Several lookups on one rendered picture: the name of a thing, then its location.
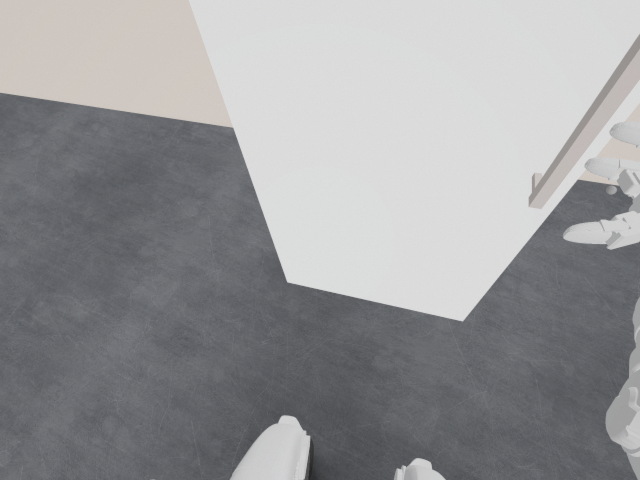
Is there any fridge door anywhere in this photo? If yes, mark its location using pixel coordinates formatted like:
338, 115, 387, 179
189, 0, 640, 321

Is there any right robot hand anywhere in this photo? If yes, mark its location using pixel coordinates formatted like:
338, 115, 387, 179
563, 122, 640, 250

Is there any handle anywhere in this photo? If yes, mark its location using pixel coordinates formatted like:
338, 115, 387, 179
529, 34, 640, 209

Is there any robot left shin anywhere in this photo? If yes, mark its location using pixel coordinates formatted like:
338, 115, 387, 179
278, 415, 303, 480

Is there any robot left thigh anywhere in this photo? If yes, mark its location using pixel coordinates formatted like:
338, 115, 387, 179
230, 423, 310, 480

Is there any robot right upper arm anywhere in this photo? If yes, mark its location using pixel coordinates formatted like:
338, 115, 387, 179
606, 370, 640, 480

